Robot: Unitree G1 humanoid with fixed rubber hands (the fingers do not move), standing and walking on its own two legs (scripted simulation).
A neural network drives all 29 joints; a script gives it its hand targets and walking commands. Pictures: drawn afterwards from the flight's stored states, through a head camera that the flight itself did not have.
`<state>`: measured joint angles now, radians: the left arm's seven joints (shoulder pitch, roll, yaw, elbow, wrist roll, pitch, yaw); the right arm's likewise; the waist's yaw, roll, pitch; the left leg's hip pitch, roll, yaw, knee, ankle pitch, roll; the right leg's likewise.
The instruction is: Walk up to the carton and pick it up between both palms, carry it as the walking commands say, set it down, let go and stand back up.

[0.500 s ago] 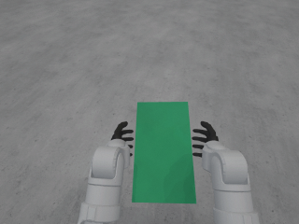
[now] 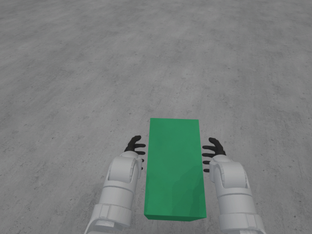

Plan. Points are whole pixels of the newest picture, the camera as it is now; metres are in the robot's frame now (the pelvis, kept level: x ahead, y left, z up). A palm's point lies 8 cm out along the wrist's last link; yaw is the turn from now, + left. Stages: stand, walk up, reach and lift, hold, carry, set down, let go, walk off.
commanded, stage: carry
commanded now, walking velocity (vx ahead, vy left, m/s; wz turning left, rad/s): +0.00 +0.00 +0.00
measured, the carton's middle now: (171, 173) +0.34 +0.00 -0.12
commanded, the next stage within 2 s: none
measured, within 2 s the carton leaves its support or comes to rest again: neither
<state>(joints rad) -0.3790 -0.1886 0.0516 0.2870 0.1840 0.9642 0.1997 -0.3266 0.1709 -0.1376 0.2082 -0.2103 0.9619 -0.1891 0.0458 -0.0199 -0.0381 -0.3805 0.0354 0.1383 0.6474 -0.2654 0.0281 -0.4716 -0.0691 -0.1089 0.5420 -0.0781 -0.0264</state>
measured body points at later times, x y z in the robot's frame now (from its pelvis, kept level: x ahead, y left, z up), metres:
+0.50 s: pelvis +0.01 -0.02 +0.00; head +0.01 -0.01 +0.45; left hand +0.33 +0.10 +0.03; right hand +0.33 -0.14 +0.03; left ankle +0.05 +0.10 -0.72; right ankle +0.14 -0.12 -0.72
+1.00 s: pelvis +0.00 -0.02 +0.00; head -0.01 -0.01 +0.45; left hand +0.31 +0.09 +0.02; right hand +0.31 -0.15 +0.03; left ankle +0.05 +0.10 -0.72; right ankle +0.14 -0.12 -0.72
